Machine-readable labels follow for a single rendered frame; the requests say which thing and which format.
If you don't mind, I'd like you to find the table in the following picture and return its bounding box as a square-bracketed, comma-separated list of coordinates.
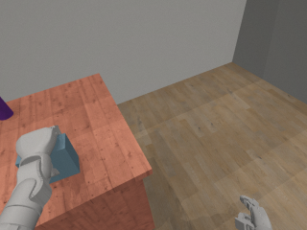
[0, 73, 155, 230]

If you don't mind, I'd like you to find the left robot forearm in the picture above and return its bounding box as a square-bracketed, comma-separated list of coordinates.
[0, 152, 52, 230]

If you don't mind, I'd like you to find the sponge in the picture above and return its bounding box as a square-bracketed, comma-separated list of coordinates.
[15, 133, 81, 184]

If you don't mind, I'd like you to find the robot right hand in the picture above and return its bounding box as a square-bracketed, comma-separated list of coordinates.
[235, 195, 272, 230]

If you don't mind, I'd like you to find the robot left hand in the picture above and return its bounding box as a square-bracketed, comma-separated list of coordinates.
[15, 125, 61, 177]

